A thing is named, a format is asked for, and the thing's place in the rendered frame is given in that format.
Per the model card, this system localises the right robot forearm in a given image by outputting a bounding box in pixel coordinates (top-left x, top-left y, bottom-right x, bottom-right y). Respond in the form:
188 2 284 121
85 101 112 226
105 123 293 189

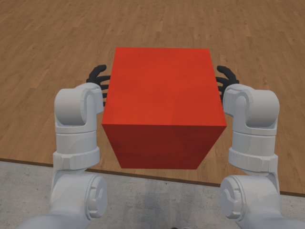
223 84 281 205

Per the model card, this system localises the carton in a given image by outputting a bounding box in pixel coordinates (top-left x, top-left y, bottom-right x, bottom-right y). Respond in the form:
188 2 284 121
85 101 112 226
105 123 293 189
102 47 227 169

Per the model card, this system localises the left robot hand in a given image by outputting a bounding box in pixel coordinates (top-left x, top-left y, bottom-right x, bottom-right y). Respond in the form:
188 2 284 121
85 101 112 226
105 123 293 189
86 64 111 106

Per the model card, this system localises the left robot forearm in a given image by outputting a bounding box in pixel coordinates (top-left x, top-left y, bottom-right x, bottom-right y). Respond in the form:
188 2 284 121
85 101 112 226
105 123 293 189
50 83 104 204

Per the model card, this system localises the left robot upper arm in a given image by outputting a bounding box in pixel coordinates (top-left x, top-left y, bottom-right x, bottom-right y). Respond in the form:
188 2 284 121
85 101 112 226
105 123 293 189
15 174 107 229

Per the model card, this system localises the right robot upper arm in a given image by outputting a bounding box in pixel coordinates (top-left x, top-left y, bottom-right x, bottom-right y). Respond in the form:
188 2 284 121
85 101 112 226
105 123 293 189
219 175 305 229

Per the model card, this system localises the right robot hand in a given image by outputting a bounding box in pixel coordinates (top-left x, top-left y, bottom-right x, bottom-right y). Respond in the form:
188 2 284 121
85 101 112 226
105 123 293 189
216 66 239 104

